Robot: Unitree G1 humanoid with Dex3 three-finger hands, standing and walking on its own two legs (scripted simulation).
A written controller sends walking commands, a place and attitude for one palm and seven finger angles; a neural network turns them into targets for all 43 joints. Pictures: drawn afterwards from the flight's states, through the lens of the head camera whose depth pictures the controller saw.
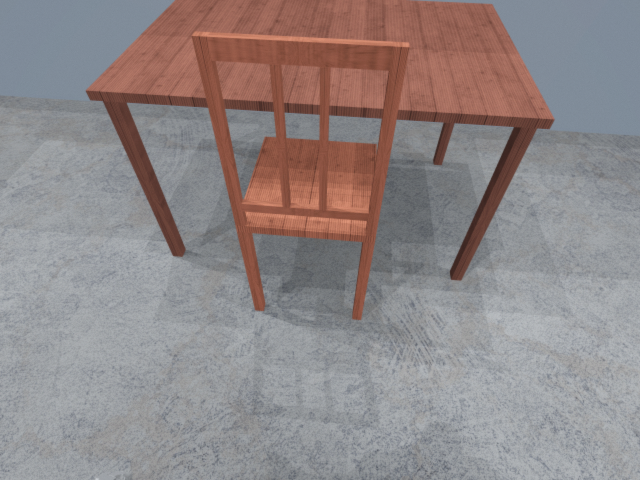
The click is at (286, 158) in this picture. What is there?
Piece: chair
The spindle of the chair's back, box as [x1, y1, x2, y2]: [269, 64, 290, 207]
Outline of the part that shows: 269,64 282,205 284,207 289,207 290,198 281,67 277,64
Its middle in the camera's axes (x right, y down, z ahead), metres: -0.09 -0.21 +0.86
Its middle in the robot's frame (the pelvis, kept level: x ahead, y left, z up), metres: +0.78 +0.13 -0.04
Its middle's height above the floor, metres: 0.73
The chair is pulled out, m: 0.00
